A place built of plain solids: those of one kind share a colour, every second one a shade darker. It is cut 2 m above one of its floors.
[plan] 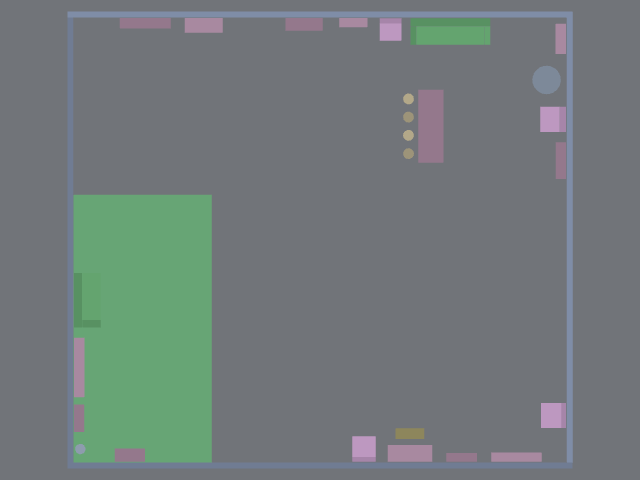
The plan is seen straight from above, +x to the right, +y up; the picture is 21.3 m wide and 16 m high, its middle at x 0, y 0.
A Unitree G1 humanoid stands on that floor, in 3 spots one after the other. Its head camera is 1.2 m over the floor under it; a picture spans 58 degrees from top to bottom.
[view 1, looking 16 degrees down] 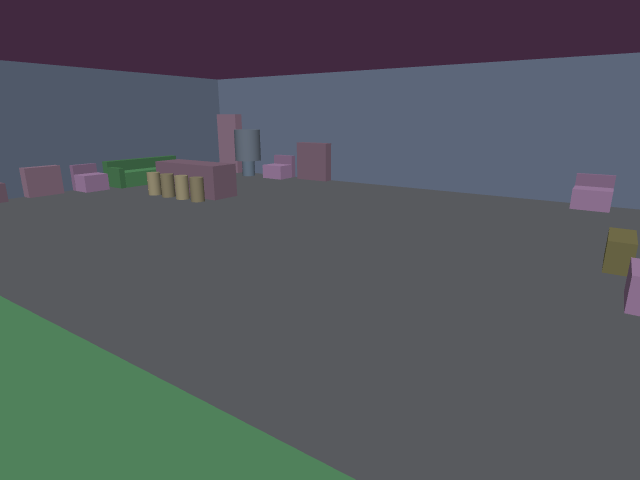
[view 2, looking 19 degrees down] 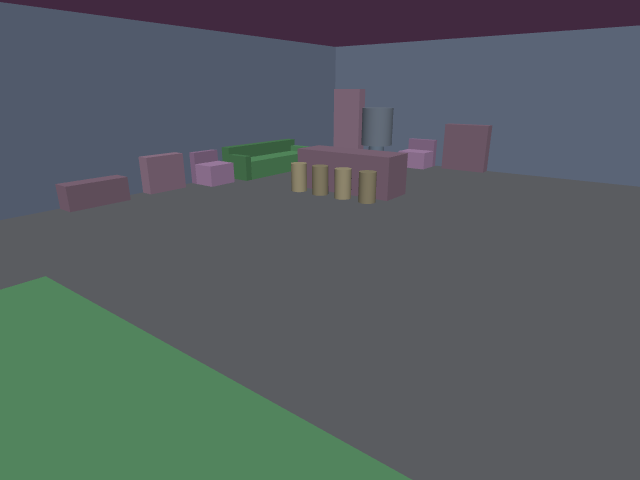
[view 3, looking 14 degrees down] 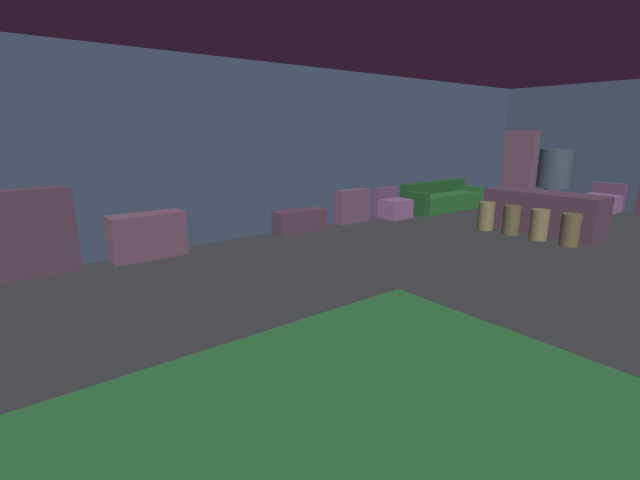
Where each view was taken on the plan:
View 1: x -4.68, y -6.19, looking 34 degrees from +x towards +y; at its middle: ground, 7.94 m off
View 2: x -4.66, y -1.63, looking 37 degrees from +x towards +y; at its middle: ground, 6.72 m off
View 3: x -6.08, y -0.65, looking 52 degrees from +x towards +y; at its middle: ground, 9.05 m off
